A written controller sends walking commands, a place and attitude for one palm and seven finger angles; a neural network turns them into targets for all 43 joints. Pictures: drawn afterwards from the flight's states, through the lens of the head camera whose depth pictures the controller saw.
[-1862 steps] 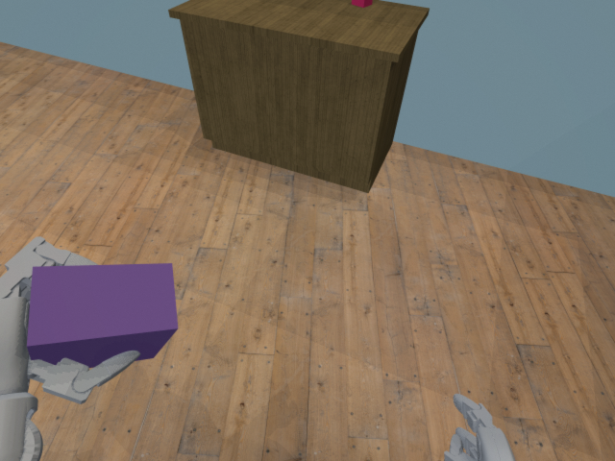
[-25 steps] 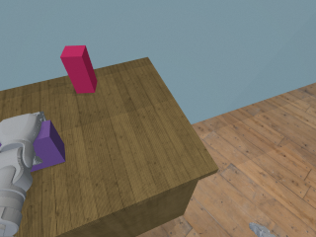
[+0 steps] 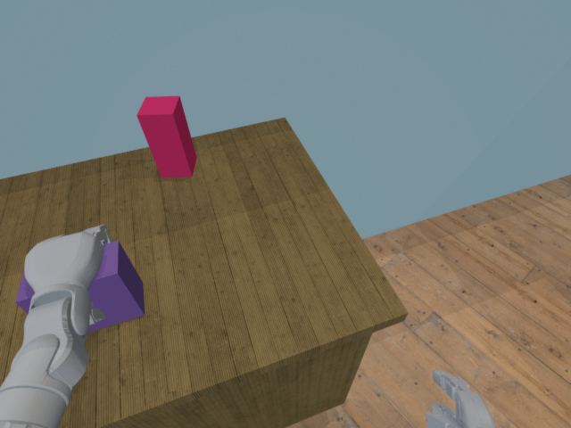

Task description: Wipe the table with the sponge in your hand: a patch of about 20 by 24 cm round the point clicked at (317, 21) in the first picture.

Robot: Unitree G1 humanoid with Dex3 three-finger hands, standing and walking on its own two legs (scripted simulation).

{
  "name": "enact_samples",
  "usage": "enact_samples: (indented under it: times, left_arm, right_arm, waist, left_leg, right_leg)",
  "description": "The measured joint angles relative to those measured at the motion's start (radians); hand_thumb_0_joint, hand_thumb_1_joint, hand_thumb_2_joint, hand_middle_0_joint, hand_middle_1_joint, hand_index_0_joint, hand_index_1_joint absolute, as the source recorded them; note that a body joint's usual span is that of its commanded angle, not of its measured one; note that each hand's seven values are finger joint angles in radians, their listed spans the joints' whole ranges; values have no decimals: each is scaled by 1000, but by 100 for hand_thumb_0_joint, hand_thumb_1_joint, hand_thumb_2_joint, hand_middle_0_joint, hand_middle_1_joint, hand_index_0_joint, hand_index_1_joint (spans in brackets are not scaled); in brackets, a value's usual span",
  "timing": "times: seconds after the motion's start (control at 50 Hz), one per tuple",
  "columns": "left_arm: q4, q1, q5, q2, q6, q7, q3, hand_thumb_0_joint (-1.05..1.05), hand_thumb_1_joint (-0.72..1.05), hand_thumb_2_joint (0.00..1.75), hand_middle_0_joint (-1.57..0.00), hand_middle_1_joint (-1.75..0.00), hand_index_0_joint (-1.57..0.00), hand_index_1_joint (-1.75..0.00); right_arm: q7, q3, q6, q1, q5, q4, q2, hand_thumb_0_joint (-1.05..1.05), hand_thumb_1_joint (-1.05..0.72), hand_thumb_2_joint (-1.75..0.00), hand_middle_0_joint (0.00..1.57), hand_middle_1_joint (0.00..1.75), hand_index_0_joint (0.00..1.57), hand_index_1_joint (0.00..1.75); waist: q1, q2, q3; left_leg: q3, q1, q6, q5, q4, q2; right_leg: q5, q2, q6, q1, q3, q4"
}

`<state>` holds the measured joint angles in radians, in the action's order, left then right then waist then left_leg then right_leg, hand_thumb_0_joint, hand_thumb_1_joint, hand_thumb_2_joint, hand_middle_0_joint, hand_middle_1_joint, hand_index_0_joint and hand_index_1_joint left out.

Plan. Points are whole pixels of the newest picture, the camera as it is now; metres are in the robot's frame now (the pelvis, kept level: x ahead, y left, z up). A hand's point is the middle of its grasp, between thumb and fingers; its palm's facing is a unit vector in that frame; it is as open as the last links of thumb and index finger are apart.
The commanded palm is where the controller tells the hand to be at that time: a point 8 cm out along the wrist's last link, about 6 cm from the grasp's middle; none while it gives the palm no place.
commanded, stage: wipe back along the first lane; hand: left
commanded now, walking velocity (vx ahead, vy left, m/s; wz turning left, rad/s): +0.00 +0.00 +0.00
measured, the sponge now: (93, 297) +0.28 +0.33 +0.00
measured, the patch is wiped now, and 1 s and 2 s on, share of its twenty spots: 1.00 1.00 1.00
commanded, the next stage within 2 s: lift the sponge slowly off the table in 0.82 s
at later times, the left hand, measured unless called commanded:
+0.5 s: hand (91, 316) +0.23 +0.30 +0.05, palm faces -0.01 -0.05 -1.00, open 10.7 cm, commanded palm +0.19 +0.28 +0.07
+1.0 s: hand (89, 348) +0.19 +0.28 +0.04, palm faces -0.01 -0.05 -1.00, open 10.7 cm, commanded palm +0.16 +0.26 +0.08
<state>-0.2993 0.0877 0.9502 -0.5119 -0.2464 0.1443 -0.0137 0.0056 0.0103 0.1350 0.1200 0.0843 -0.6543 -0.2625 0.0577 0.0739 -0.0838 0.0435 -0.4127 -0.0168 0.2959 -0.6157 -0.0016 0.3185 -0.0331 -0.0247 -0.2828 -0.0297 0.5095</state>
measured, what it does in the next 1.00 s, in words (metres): stands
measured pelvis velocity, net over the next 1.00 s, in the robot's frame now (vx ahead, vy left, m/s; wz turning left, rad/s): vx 0.00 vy -0.02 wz -0.01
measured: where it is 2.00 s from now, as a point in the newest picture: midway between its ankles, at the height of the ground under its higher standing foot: outside the picture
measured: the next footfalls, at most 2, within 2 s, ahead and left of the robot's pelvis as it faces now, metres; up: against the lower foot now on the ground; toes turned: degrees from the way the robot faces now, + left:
none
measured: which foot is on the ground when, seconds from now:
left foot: down 0.00-1.00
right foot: down 0.00-1.00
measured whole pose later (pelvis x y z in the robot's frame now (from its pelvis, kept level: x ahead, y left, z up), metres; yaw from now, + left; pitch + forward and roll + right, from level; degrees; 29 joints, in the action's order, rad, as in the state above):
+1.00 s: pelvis +0.00 -0.02 +0.00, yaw +0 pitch +2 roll -1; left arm 0.08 -0.32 0.95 -0.43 -0.29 0.18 0.00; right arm 0.01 0.02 0.08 0.10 0.07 -0.64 -0.26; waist 0.09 0.10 -0.08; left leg 0.04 -0.34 0.01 0.30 -0.61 -0.02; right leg 0.35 -0.02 -0.02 -0.24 -0.03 0.55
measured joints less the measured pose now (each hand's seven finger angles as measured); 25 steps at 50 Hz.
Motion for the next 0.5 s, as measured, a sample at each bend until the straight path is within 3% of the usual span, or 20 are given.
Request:
enact_samples:
  times: [0.5]
  left_arm:
    - [233, -238, -8, 50, -39, 16, 12, 0, -50, 102, -62, -134, -64, -133]
  right_arm:
    - [-1, -6, -28, -24, -10, 4, 4, 1, -90, -90, 20, 30, 20, 29]
  waist:
    - [25, 13, 6]
  left_leg:
    - [5, 60, 22, 6, 14, -11]
  right_leg:
    - [22, 10, 2, 44, -3, 18]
